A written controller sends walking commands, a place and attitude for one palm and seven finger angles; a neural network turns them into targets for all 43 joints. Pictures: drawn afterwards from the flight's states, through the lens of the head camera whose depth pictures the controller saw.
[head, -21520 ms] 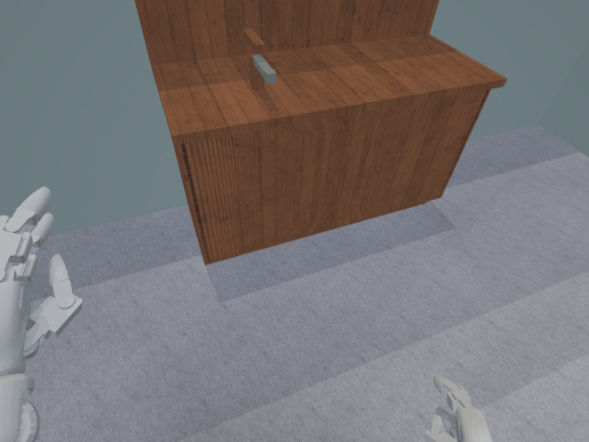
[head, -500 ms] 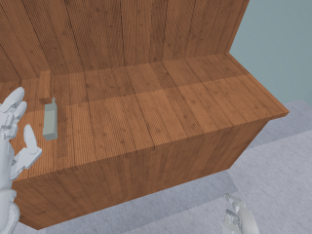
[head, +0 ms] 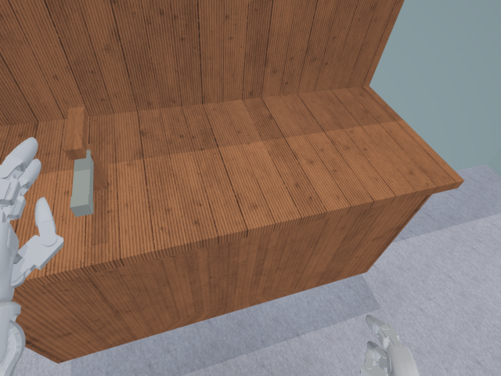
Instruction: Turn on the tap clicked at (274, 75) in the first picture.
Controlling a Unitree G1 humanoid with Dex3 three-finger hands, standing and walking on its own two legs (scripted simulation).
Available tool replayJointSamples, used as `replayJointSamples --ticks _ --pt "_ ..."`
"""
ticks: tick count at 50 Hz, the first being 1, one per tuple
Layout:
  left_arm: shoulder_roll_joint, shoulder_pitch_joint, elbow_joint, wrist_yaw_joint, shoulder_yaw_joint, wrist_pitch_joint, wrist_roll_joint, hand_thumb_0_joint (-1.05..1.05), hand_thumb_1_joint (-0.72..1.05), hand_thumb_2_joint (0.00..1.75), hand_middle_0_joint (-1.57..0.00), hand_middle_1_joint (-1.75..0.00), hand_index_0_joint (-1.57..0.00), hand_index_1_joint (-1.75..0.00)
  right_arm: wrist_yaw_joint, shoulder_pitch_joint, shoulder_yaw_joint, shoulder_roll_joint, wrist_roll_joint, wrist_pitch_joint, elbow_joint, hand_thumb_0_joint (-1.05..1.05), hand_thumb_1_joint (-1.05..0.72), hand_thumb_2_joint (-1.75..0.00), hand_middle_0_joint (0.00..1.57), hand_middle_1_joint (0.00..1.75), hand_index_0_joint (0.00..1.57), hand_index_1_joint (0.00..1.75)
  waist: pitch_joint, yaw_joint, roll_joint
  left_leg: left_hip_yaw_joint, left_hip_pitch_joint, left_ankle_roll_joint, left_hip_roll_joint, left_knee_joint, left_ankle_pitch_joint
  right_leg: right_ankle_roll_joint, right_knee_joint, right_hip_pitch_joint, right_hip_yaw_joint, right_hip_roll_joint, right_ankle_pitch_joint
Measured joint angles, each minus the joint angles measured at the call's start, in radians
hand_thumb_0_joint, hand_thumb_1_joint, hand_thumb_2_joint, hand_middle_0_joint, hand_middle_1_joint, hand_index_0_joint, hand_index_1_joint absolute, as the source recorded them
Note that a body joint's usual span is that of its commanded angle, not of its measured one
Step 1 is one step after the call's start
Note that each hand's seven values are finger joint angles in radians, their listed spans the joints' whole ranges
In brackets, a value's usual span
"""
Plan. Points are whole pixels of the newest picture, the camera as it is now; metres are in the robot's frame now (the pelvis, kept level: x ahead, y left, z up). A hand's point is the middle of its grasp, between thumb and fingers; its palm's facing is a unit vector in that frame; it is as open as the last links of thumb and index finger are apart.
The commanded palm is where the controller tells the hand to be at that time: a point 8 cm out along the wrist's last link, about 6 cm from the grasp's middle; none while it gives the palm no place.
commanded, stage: come to a stop and stand still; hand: left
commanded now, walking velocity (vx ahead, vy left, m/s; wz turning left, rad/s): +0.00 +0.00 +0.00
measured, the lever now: (82, 205) +0.35 +0.34 +0.03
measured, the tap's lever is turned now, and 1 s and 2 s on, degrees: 0 0 0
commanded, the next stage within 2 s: look again from close up in 0.48 s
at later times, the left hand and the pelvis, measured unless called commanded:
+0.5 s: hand (63, 230) +0.23 +0.25 +0.17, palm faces +0.40 -0.85 -0.34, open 7.4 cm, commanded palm +0.17 +0.28 +0.18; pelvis +0.01 +0.00 +0.00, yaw +0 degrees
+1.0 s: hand (66, 224) +0.23 +0.25 +0.17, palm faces +0.39 -0.84 -0.37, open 7.4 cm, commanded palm +0.17 +0.28 +0.18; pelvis +0.01 +0.00 +0.00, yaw +1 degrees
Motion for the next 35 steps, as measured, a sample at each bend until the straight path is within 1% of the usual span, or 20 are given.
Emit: replayJointSamples --ticks 4,8,12,15,19,25,35 --pt "-0.027 -0.038 -0.017 0.018 0.005 -0.006 0.001 0.01 0.89 0.9 -0.21 -0.3 -0.21 -0.3 0.007 -0.01 0.004 0.001 -0.005 -0.01 0.006 0.01 -0.9 -0.9 0.2 0.3 0.2 0.3 -0.004 0.006 -0.005 -0.002 0.009 -0.001 0.001 -0.008 0.002 0.0 -0.017 0.013 -0.002 0.001 0.007" --pt "-0.041 -0.037 -0.025 0.018 -0.019 -0.008 0.009 0.01 0.89 0.9 -0.21 -0.3 -0.2 -0.3 0.013 -0.026 0.006 0.006 -0.006 -0.009 -0.005 0.01 -0.9 -0.9 0.2 0.3 0.2 0.3 -0.01 -0.002 -0.005 0.0 0.015 0.0 0.0 -0.019 0.005 0.002 -0.028 0.02 0.0 0.0 0.011" --pt "-0.03 -0.016 -0.025 0.01 -0.025 0.001 0.014 0.01 0.89 0.9 -0.21 -0.3 -0.2 -0.3 0.014 -0.041 0.009 0.013 -0.007 0.001 -0.021 0.01 -0.9 -0.9 0.2 0.3 0.2 0.3 -0.009 -0.014 -0.001 0.001 0.019 0.001 0.0 -0.026 0.007 0.003 -0.038 0.024 0.002 0.0 0.014" --pt "-0.018 -0.001 -0.032 0.006 -0.018 0.01 0.012 0.01 0.89 0.9 -0.21 -0.3 -0.21 -0.3 0.013 -0.043 0.01 0.016 -0.008 0.008 -0.029 0.01 -0.9 -0.9 0.2 0.3 0.2 0.3 -0.003 -0.017 0.001 0.001 0.022 0.0 0.001 -0.031 0.007 0.003 -0.046 0.028 0.001 0.001 0.017" --pt "-0.011 0.01 -0.047 0.007 -0.009 0.016 0.008 0.01 0.89 0.9 -0.21 -0.3 -0.21 -0.3 0.012 -0.038 0.01 0.015 -0.008 0.016 -0.029 0.01 -0.9 -0.9 0.2 0.3 0.2 0.3 0.004 -0.014 0.001 -0.001 0.024 0.0 0.001 -0.035 0.008 0.003 -0.055 0.034 -0.001 0.001 0.019" --pt "-0.019 0.012 -0.061 0.012 -0.008 0.023 0.008 0.01 0.89 0.9 -0.21 -0.3 -0.21 -0.3 0.011 -0.033 0.007 0.008 -0.006 0.029 -0.018 0.01 -0.9 -0.9 0.2 0.3 0.2 0.3 0.01 -0.008 0.003 -0.005 0.029 0.0 -0.001 -0.04 0.009 0.004 -0.06 0.04 -0.005 -0.001 0.018" --pt "-0.024 0.018 -0.052 0.016 -0.015 0.039 0.009 0.01 0.89 0.9 -0.21 -0.3 -0.21 -0.3 0.007 -0.037 0.002 0.007 -0.006 0.04 -0.017 0.01 -0.9 -0.9 0.2 0.3 0.2 0.3 0.01 -0.013 0.006 -0.006 0.03 -0.001 0.003 -0.042 0.009 0.002 -0.069 0.045 -0.006 0.002 0.022"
